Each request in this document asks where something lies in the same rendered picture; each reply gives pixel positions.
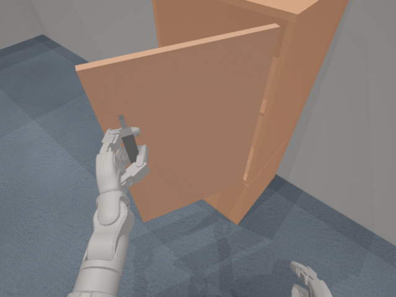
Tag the robot left hand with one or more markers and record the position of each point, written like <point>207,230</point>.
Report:
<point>110,166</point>

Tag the robot left forearm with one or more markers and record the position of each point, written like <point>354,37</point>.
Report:
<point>103,263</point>

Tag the cupboard door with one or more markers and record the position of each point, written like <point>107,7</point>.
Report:
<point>196,104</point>

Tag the handle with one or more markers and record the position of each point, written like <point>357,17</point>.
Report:
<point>128,140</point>

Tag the robot right hand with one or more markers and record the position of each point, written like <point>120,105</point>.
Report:
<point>316,287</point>

